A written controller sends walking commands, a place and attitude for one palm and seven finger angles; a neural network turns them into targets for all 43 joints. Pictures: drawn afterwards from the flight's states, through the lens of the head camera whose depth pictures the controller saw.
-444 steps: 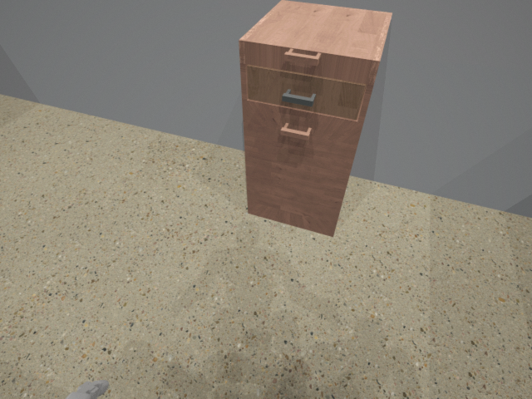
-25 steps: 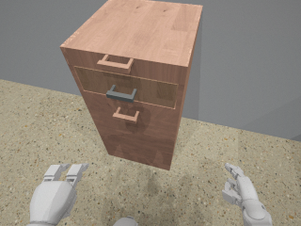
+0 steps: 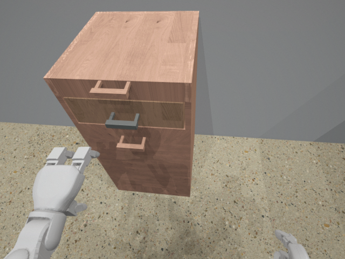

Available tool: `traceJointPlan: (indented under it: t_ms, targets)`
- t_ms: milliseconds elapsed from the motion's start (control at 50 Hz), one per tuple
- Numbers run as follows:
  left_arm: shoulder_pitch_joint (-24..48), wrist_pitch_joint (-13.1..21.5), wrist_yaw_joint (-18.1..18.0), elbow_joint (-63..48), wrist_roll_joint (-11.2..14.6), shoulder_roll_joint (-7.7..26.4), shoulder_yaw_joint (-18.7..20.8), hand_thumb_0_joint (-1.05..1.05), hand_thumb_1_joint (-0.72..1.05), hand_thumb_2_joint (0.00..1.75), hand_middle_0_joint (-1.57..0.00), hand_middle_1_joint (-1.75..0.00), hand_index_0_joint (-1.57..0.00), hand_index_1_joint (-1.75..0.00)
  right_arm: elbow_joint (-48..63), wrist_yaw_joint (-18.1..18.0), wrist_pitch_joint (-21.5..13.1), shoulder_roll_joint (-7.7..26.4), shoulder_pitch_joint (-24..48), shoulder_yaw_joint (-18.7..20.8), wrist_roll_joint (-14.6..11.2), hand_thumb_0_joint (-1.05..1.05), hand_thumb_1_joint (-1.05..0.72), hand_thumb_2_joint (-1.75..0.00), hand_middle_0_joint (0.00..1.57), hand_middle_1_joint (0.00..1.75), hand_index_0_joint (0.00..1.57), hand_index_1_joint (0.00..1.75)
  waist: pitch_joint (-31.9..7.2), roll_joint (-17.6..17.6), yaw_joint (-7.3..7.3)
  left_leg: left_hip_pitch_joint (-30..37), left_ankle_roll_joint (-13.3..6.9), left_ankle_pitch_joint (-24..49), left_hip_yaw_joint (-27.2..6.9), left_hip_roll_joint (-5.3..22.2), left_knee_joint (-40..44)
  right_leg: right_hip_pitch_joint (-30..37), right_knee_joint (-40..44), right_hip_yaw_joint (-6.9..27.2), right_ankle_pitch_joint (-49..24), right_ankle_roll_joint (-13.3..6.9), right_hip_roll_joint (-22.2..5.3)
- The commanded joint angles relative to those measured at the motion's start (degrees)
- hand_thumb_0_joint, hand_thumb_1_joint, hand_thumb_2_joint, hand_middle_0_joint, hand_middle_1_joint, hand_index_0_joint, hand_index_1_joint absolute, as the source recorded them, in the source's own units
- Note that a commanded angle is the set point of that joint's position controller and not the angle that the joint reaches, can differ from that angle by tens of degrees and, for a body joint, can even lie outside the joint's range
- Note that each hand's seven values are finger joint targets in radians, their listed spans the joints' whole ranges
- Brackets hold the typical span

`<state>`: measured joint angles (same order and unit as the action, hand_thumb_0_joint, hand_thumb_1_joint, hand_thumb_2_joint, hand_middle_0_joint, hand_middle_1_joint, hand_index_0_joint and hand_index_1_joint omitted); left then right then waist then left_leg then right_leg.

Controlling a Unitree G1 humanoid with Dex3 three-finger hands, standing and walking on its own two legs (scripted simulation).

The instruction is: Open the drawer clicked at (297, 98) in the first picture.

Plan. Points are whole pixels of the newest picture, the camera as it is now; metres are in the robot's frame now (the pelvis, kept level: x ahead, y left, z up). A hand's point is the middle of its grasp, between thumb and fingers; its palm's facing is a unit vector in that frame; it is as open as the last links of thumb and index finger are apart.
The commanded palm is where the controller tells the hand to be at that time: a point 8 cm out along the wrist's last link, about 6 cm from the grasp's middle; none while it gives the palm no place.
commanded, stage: raise the hand with hooked fingers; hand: left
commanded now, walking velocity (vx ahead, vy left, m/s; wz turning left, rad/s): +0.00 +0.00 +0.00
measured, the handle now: (123, 120) +0.52 +0.22 -0.03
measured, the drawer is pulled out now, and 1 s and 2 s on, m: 0.00 0.00 0.00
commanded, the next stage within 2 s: move the hooked fingers above the handle in 0.86 s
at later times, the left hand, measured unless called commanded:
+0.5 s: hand (54, 147) +0.31 +0.28 +0.11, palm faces +0.06 -0.04 -1.00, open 13.8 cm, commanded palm +0.28 +0.28 +0.16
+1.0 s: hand (65, 152) +0.30 +0.26 +0.11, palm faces +0.05 -0.06 -1.00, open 13.8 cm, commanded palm +0.29 +0.26 +0.15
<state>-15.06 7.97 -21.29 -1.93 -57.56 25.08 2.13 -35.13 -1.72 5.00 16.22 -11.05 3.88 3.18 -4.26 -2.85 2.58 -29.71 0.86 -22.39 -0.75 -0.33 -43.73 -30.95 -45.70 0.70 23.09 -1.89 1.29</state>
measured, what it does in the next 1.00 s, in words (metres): stands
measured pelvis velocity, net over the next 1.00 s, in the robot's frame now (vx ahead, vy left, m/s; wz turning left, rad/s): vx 0.00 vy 0.01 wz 0.01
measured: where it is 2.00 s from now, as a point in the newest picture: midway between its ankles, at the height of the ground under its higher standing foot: outside the picture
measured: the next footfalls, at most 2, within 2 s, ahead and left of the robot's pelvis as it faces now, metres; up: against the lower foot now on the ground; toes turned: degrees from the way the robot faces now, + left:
none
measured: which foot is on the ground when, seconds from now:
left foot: down 0.00-1.00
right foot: down 0.00-1.00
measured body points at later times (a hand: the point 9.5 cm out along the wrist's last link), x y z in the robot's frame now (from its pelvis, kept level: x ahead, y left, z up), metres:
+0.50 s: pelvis +0.00 +0.03 +0.02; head +0.02 +0.01 +0.47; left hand +0.30 +0.28 +0.17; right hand +0.21 -0.17 -0.08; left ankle -0.01 +0.13 -0.71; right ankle +0.00 -0.10 -0.71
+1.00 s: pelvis +0.00 +0.01 +0.02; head +0.02 -0.02 +0.47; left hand +0.29 +0.26 +0.16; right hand +0.18 -0.22 -0.09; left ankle -0.01 +0.13 -0.71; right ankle +0.00 -0.10 -0.71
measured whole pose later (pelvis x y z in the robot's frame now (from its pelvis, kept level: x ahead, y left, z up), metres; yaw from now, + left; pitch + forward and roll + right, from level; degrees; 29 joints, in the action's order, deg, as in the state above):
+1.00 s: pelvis +0.00 +0.01 +0.02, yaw +0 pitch +3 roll +1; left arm 4.0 0.6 -6.4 5.6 -53.9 27.4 -2.2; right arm -35.5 -1.1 8.0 14.3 -9.1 1.5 -0.5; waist -2.0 -4.4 4.0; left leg -18.1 -0.2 -16.4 -1.0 -1.0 -31.1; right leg -18.9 -32.6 0.6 17.1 -0.8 0.4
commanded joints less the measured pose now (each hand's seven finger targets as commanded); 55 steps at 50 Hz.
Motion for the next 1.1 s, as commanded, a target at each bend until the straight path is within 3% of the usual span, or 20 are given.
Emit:
traceJointPlan:
  t_ms: [0, 60, 120, 220, 300, 320, 440, 480, 540, 620, 700, 760, 800, 940, 980, 1020, 1060, 1080]
  targets:
    - [10.6, -5.4, -2.2, -7.3, 1.2, 8.2, 5.1, 0.00, -0.34, 0.37, -0.29, -1.10, -0.29, -1.10, 10.2, 0.9, -2.2, 3.4, 9.1, 0.9, -1.3, 0.00, -0.90, -0.90, 0.20, 0.30, 0.20, 0.30, -13.9, 1.3, 0.68, 7.0, -2.5, 15.9, 1.7, -2.4, 5.3, 9.1, 8.2, 1.0, -18.7, -0.5, -0.7]
    - [14.2, -9.4, 2.0, -7.9, 2.0, 7.9, 1.1, 0.00, -0.41, 0.34, -0.29, -1.14, -0.29, -1.14, 10.5, 0.7, -1.8, 3.8, 9.9, 0.6, -2.2, 0.00, -0.90, -0.90, 0.20, 0.30, 0.20, 0.30, -11.6, 2.7, 0.95, 9.6, -2.7, 17.6, 1.4, -1.6, 8.4, 11.0, 9.9, -0.1, -18.6, -0.4, -0.6]
    - [19.0, -11.3, 6.3, -8.5, 1.9, 9.3, -0.1, 0.00, -0.48, 0.31, -0.30, -1.18, -0.30, -1.18, 11.0, 0.2, -1.2, 3.7, 10.8, -0.4, -2.5, 0.00, -0.90, -0.90, 0.20, 0.30, 0.20, 0.30, -9.7, 3.1, 0.98, 11.8, -2.8, 17.8, 1.1, -1.1, 10.7, 11.9, 11.5, -0.6, -16.8, -0.2, -0.7]
    - [27.7, -10.3, 10.3, -6.8, 0.6, 12.8, 1.7, 0.00, -0.50, 0.30, -0.30, -1.20, -0.30, -1.20, 10.5, -0.4, -0.2, 2.9, 10.4, -1.8, -2.4, 0.00, -0.90, -0.90, 0.20, 0.30, 0.20, 0.30, -7.1, 0.3, 1.42, 14.4, -2.3, 18.2, 0.6, -0.7, 13.6, 12.9, 13.3, -1.5, -14.6, -0.7, -0.3]
    - [32.4, -8.8, 11.8, -6.6, 1.0, 14.3, 3.1, 0.00, -0.50, 0.30, -0.30, -1.20, -0.30, -1.20, 10.0, -0.5, 0.1, 2.7, 9.7, -1.9, -2.4, 0.00, -0.90, -0.90, 0.20, 0.30, 0.20, 0.30, -9.8, -2.0, 1.64, 17.7, -1.7, 22.8, -0.1, -0.5, 14.4, 15.1, 14.3, -1.8, -16.9, -1.0, 0.2]
    - [33.4, -8.7, 12.3, -6.4, 1.3, 13.3, 1.8, 0.00, -0.50, 0.30, -0.30, -1.20, -0.30, -1.20, 9.9, -0.4, 0.3, 2.5, 9.7, -2.0, -2.6, 0.00, -0.90, -0.90, 0.20, 0.30, 0.20, 0.30, -9.9, -2.8, 1.34, 18.4, -1.6, 23.5, -0.1, -0.5, 14.6, 15.1, 14.6, -1.9, -17.1, -1.0, 0.1]
    - [38.6, -8.8, 16.3, -3.8, 3.0, 13.1, 0.0, 0.00, -0.50, 0.30, -0.30, -1.20, -0.30, -1.20, 9.1, -0.2, 0.9, 3.2, 8.4, -1.9, -2.9, 0.00, -0.90, -0.90, 0.20, 0.30, 0.20, 0.30, -9.8, -0.8, 0.38, 19.8, -1.2, 27.0, -0.8, -0.1, 15.7, 16.0, 16.2, -2.6, -18.5, -0.7, 0.3]
    - [35.5, -8.7, 17.8, -1.8, 3.3, 11.6, -0.9, 0.00, -0.50, 0.30, -0.30, -1.20, -0.30, -1.20, 9.2, 0.2, 1.1, 3.4, 8.0, -1.7, -3.0, 0.00, -0.90, -0.90, 0.20, 0.30, 0.20, 0.30, -8.7, 0.4, 0.63, 19.0, -1.2, 26.8, -0.5, -0.2, 16.0, 16.1, 16.6, -2.7, -18.4, -0.7, 0.3]
    - [31.9, -7.4, 19.5, -2.4, 4.3, 12.9, 0.9, 0.00, -0.50, 0.30, -0.30, -1.20, -0.30, -1.20, 9.8, 0.5, 1.3, 3.8, 7.5, -1.5, -2.9, 0.00, -0.90, -0.90, 0.20, 0.30, 0.20, 0.30, -10.0, 2.5, 1.64, 18.5, -1.6, 26.9, -0.2, -0.3, 16.3, 18.4, 16.9, -2.4, -19.7, -0.6, 0.2]
    - [31.7, -4.0, 18.3, -7.1, 4.5, 14.9, 3.8, 0.00, -0.50, 0.30, -0.30, -1.20, -0.30, -1.20, 10.2, 0.7, 1.0, 3.9, 7.6, -1.3, -2.4, 0.00, -0.90, -0.90, 0.20, 0.30, 0.20, 0.30, -12.7, 1.3, 2.51, 18.7, -1.7, 28.9, -0.3, -0.5, 16.0, 19.6, 16.5, -2.0, -21.4, -0.6, 0.0]
    - [33.6, -1.3, 14.1, -9.7, 4.0, 17.0, 6.9, 0.00, -0.50, 0.30, -0.30, -1.20, -0.30, -1.20, 9.6, 0.5, 0.4, 3.8, 7.6, -0.7, -2.3, 0.00, -0.90, -0.90, 0.20, 0.30, 0.20, 0.30, -12.6, -1.3, 2.67, 18.8, -1.6, 27.7, -0.4, -0.8, 15.5, 18.0, 16.3, -1.7, -20.4, -0.8, 0.3]
    - [34.2, -1.5, 11.3, -8.0, 3.6, 15.8, 6.4, 0.00, -0.50, 0.30, -0.30, -1.20, -0.30, -1.20, 8.6, 0.6, 0.2, 3.7, 7.2, -0.3, -2.6, 0.00, -0.90, -0.90, 0.20, 0.30, 0.20, 0.30, -12.8, -1.7, 2.18, 18.1, -1.6, 25.9, 0.2, -1.2, 15.2, 17.1, 16.0, -1.8, -20.2, -0.9, 0.1]
    - [33.4, -3.2, 10.5, -5.1, 3.6, 15.0, 5.9, 0.00, -0.50, 0.30, -0.30, -1.20, -0.30, -1.20, 8.2, 0.7, 0.3, 3.7, 7.3, -0.1, -3.0, 0.00, -0.90, -0.90, 0.20, 0.30, 0.20, 0.30, -12.0, -0.2, 1.90, 17.1, -1.8, 23.3, 0.7, -1.4, 15.4, 16.9, 16.6, -1.6, -18.9, -0.7, 0.2]
    - [32.0, -7.6, 13.8, -3.1, 4.3, 12.3, 0.5, 0.00, -0.50, 0.30, -0.30, -1.20, -0.30, -1.20, 8.8, 0.2, 0.6, 4.0, 8.5, -0.5, -3.5, 0.00, -0.90, -0.90, 0.20, 0.30, 0.20, 0.30, -10.9, 3.4, 1.16, 15.8, -2.8, 19.7, 2.1, -1.9, 15.9, 18.8, 17.9, -0.6, -18.9, 0.0, -0.4]
    - [34.2, -7.4, 15.0, -0.9, 4.2, 12.7, 0.0, 0.00, -0.50, 0.30, -0.30, -1.20, -0.30, -1.20, 8.8, -0.3, 0.6, 4.1, 8.7, -0.9, -3.5, 0.00, -0.90, -0.90, 0.20, 0.30, 0.20, 0.30, -8.8, 5.3, 0.74, 14.4, -3.0, 17.6, 2.3, -2.2, 15.9, 18.0, 18.3, -0.4, -17.8, 0.3, -0.5]
    - [38.3, -6.4, 15.6, 2.3, 3.8, 15.2, 1.8, 0.00, -0.50, 0.30, -0.30, -1.20, -0.30, -1.20, 8.1, -1.0, 0.5, 4.2, 8.3, -1.3, -3.5, 0.00, -0.90, -0.90, 0.20, 0.30, 0.20, 0.30, -6.6, 6.2, 0.35, 13.2, -3.2, 15.4, 2.5, -2.3, 15.8, 16.7, 19.0, 0.0, -15.8, 0.4, -0.6]
    - [41.8, -4.7, 15.5, 4.6, 3.0, 17.9, 3.9, 0.00, -0.50, 0.30, -0.30, -1.20, -0.30, -1.20, 7.5, -1.6, 0.4, 4.1, 7.9, -1.4, -3.4, 0.00, -0.90, -0.90, 0.20, 0.30, 0.20, 0.30, -7.4, 5.4, 0.50, 12.4, -3.3, 14.5, 2.8, -2.6, 15.4, 17.0, 19.0, 0.7, -15.3, 0.5, -0.8]
    - [42.8, -3.7, 15.3, 4.7, 2.9, 17.5, 3.6, 0.00, -0.50, 0.30, -0.30, -1.20, -0.30, -1.20, 7.7, -1.8, 0.3, 3.7, 7.8, -1.4, -3.4, 0.00, -0.90, -0.90, 0.20, 0.30, 0.20, 0.30, -8.4, 4.6, 0.70, 12.6, -3.3, 14.6, 2.7, -2.8, 15.0, 17.1, 18.6, 0.7, -15.4, 0.5, -0.9]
